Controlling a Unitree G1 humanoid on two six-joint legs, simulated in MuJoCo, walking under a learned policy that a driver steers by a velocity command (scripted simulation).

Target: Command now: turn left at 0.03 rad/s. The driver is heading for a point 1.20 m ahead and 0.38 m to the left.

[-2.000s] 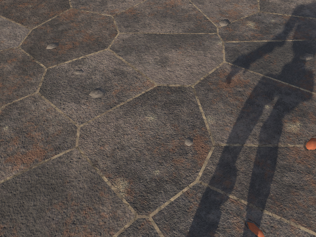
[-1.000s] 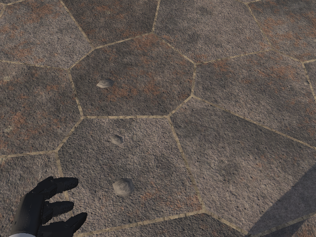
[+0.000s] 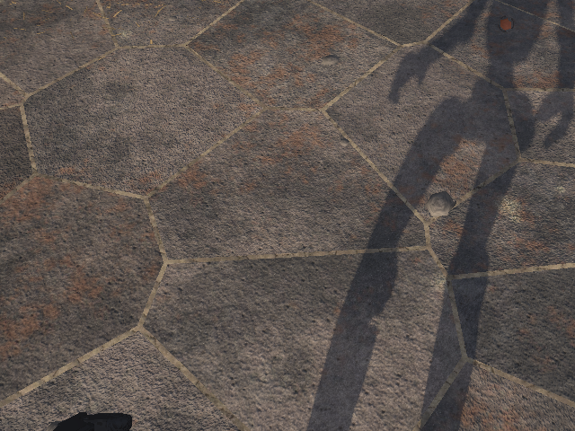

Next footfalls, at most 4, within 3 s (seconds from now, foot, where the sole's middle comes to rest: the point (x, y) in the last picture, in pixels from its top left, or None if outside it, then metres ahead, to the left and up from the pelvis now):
0.36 left None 0.02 0.13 -0.77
0.90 right None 0.16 -0.05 -0.77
1.24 left None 0.05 0.17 -0.77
1.76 right None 0.08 -0.07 -0.77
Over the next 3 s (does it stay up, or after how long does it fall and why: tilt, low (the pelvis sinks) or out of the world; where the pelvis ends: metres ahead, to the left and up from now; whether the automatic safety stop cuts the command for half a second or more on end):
stays up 0.93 0.29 0.00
